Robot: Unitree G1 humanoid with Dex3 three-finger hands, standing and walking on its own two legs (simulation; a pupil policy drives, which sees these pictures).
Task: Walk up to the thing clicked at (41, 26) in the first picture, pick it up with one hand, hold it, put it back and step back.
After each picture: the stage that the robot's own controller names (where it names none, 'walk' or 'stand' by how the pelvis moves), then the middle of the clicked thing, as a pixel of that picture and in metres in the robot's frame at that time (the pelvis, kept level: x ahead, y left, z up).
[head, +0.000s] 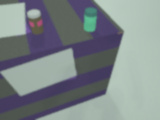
stand; (35, 22) +0.73 +0.27 +0.02
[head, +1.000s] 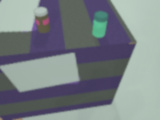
rise first; (42, 20) +0.70 +0.26 +0.04
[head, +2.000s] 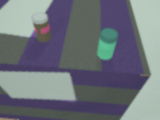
stand; (41, 27) +0.60 +0.20 +0.06
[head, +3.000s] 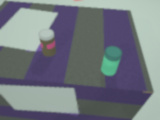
stand; (47, 43) +0.57 +0.18 +0.02
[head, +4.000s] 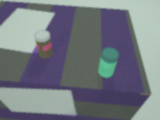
stand; (44, 44) +0.55 +0.19 +0.02
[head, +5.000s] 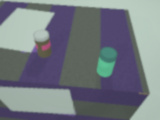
stand; (43, 44) +0.56 +0.20 +0.02
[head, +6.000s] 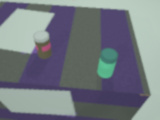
stand; (43, 45) +0.55 +0.20 +0.02
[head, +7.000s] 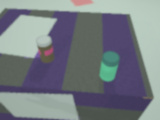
rise first; (45, 49) +0.54 +0.21 +0.02
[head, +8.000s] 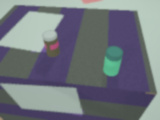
go down; (51, 44) +0.57 +0.20 +0.02
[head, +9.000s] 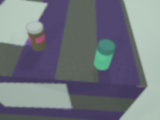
go down; (36, 36) +0.57 +0.19 +0.03
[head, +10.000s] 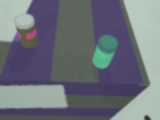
go down; (27, 31) +0.54 +0.19 +0.05
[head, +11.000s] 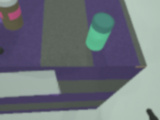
close in; (9, 10) +0.56 +0.20 +0.08
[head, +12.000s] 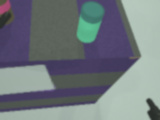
close; out of the picture +0.57 +0.20 +0.10
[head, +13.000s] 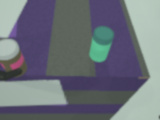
lift; (11, 59) +0.39 +0.22 +0.08
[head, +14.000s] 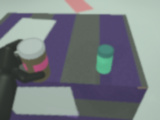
lift; (35, 61) +0.31 +0.15 +0.20
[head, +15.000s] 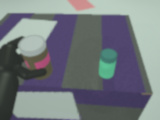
hold; (37, 58) +0.32 +0.14 +0.20
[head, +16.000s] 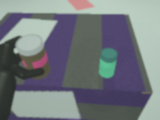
hold; (34, 58) +0.32 +0.15 +0.20
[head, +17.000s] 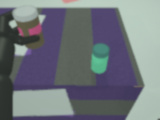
crouch; (30, 28) +0.43 +0.16 +0.22
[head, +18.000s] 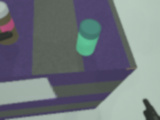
lower; (2, 24) +0.51 +0.19 +0.09
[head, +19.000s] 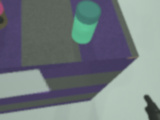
lower; out of the picture +0.54 +0.19 +0.10
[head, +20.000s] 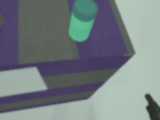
lower; out of the picture +0.54 +0.20 +0.10
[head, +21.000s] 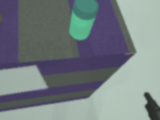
lower; out of the picture +0.55 +0.20 +0.11
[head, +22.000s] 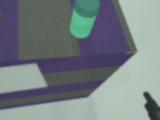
rest; out of the picture +0.55 +0.20 +0.11
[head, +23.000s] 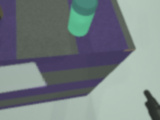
open; out of the picture +0.56 +0.19 +0.11
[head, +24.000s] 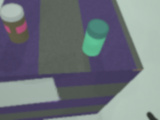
sink last; (15, 24) +0.52 +0.18 +0.08
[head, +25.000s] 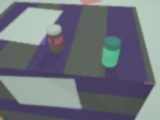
stand; (55, 38) +0.58 +0.18 +0.06
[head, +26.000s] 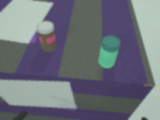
stand; (47, 37) +0.55 +0.17 +0.06
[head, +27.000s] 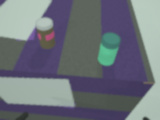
stand; (46, 33) +0.55 +0.17 +0.07
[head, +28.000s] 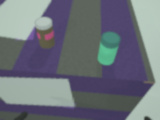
stand; (45, 33) +0.55 +0.18 +0.08
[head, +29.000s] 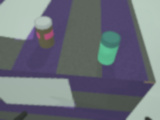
stand; (45, 33) +0.55 +0.18 +0.08
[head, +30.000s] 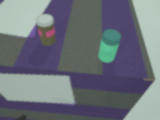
stand; (46, 30) +0.56 +0.17 +0.08
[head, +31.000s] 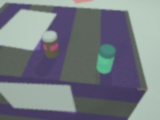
stand; (50, 44) +0.57 +0.17 +0.02
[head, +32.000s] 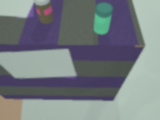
walk; (44, 9) +0.67 +0.20 +0.04
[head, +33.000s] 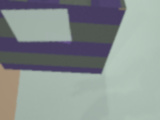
walk; out of the picture +0.96 +0.20 +0.04
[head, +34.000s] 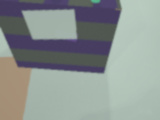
stand; out of the picture +1.15 +0.21 +0.03
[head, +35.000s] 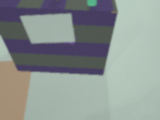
stand; out of the picture +1.14 +0.21 +0.02
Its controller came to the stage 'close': yes
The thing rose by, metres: 0.21
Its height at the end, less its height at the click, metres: +0.00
